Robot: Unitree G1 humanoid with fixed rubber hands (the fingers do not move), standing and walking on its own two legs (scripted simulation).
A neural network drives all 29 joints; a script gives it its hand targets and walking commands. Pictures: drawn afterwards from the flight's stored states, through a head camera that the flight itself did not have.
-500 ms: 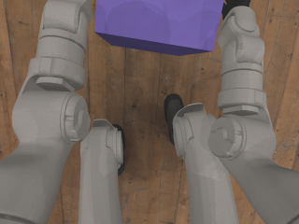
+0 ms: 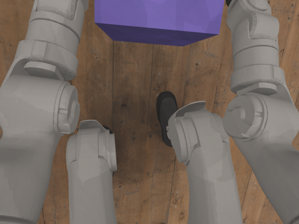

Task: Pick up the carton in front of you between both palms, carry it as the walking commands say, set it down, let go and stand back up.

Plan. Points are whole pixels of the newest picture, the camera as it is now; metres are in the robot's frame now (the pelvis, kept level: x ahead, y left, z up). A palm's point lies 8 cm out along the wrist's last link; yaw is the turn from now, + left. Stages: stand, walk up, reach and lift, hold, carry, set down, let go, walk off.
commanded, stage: set down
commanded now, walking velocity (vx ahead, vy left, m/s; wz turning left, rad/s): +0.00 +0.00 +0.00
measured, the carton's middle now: out of the picture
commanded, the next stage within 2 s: none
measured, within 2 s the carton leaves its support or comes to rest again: rests again in 0.74 s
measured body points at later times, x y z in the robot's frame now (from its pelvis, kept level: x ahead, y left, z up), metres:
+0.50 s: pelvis -0.01 +0.00 -0.01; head +0.38 +0.00 +0.21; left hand +0.59 +0.03 -0.20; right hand +0.52 -0.27 -0.19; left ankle +0.06 +0.10 -0.36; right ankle +0.14 -0.15 -0.36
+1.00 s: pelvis -0.01 -0.01 -0.01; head +0.38 +0.00 +0.19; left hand +0.59 +0.08 -0.22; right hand +0.50 -0.28 -0.21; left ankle +0.06 +0.10 -0.36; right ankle +0.14 -0.15 -0.36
